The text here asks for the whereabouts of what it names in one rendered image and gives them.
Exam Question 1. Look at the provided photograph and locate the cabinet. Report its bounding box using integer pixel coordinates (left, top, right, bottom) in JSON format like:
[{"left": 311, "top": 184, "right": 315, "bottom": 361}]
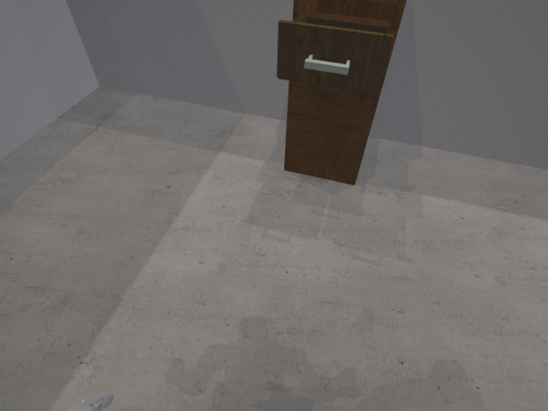
[{"left": 284, "top": 0, "right": 407, "bottom": 185}]

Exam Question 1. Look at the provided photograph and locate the handle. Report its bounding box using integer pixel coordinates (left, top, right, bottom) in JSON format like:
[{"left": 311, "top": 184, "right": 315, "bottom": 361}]
[{"left": 304, "top": 55, "right": 350, "bottom": 75}]

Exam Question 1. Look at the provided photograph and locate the drawer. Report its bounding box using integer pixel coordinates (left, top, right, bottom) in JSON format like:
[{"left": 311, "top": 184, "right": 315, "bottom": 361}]
[{"left": 277, "top": 16, "right": 394, "bottom": 95}]

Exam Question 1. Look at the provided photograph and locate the left robot hand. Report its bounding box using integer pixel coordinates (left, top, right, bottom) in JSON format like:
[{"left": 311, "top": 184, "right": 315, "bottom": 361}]
[{"left": 69, "top": 392, "right": 114, "bottom": 411}]

